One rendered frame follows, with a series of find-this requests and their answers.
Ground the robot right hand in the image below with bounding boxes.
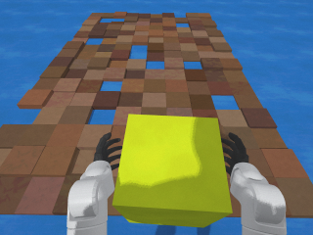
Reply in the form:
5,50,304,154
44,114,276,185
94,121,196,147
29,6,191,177
221,132,249,176

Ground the carton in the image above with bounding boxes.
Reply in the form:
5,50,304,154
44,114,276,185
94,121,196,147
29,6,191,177
112,114,233,228

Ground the robot left forearm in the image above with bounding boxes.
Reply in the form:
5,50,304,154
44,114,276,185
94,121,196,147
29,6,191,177
67,160,115,235

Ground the robot left hand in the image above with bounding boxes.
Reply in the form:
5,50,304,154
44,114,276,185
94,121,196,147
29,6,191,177
93,132,122,170

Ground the robot right forearm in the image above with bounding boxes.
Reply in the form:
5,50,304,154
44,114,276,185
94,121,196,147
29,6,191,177
230,163,288,235

